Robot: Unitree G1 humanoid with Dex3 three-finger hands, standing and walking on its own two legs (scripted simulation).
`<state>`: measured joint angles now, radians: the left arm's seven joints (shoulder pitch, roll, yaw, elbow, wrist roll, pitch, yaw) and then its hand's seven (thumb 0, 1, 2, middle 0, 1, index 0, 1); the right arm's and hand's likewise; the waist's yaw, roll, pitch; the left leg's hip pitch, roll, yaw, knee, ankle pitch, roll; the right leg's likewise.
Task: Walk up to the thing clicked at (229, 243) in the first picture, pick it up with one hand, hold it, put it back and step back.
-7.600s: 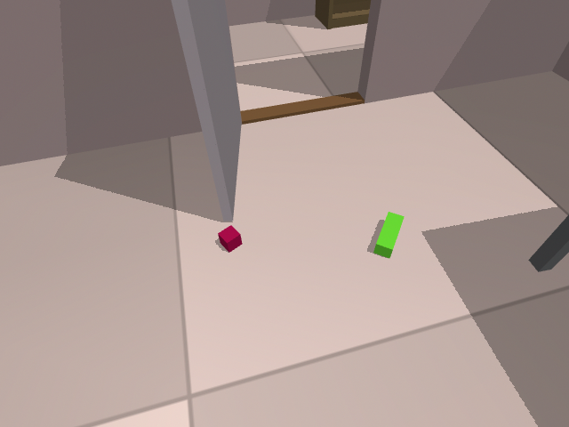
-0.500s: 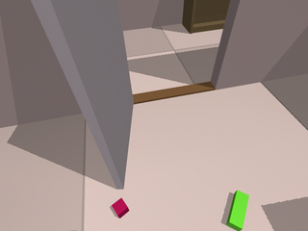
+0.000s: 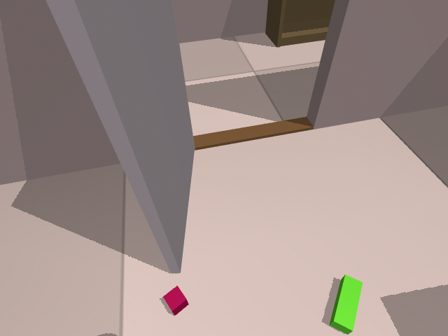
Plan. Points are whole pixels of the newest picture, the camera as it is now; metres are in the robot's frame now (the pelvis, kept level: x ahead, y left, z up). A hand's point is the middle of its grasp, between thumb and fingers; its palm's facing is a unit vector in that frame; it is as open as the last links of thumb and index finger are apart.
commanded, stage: rise first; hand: left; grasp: from above
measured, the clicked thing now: (176, 300) +0.41 +0.24 -0.75
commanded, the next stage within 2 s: none
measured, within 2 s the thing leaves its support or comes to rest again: neither
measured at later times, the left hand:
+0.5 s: hand out of the picture +0.13 +0.26 -0.20, palm faces -0.09 -0.89 -0.44, open 12.6 cm
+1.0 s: hand out of the picture +0.12 +0.27 -0.26, palm faces -0.17 -0.78 -0.61, open 13.9 cm
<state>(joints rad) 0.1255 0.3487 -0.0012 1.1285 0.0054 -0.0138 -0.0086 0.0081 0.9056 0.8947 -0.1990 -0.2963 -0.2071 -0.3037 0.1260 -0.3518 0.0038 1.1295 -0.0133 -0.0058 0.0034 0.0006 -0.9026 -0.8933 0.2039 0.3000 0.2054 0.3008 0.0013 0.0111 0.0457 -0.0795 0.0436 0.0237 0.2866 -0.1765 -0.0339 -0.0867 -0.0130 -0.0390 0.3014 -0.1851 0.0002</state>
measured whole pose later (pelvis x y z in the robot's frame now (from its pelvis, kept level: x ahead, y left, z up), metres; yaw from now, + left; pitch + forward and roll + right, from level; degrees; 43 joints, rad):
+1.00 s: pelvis -0.01 +0.02 -0.11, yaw +0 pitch +21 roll -2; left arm 0.20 0.26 0.09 0.48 0.35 0.32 0.18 0.00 -0.47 0.93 -0.09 -1.02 -0.10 -1.03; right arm 0.17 -0.22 -0.03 0.58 0.00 -0.12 -0.06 0.00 -0.86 -0.88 0.20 0.30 0.21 0.30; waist -0.01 0.02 -0.14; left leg -1.00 0.05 -0.03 1.21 -0.57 -0.02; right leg -0.97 -0.03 -0.05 1.17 -0.55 0.01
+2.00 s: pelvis -0.11 +0.02 -0.41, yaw -4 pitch +35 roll -5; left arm -0.90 0.53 0.23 1.48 0.81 0.26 0.53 0.00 -0.47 0.96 -0.13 -1.07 -0.16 -1.06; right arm 0.15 -0.26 0.00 0.88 -0.12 -0.23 0.16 0.00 -0.90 -0.89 0.20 0.30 0.20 0.30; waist -0.18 0.04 -0.13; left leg -2.20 0.04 -0.08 2.25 -0.67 0.00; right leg -2.15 -0.02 -0.04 2.19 -0.65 0.02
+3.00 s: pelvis -0.10 +0.02 -0.46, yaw -7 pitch +34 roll -7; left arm -1.08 0.70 0.33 1.66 0.92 0.19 0.57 0.00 -0.51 0.94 -0.12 -1.09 -0.14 -1.08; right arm 0.18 -0.33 0.07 0.86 -0.18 -0.29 0.30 0.00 -0.92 -0.90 0.20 0.30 0.20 0.30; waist -0.25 0.02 0.00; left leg -2.35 0.04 -0.14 2.44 -0.70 -0.01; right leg -2.30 -0.01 -0.07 2.35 -0.65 0.03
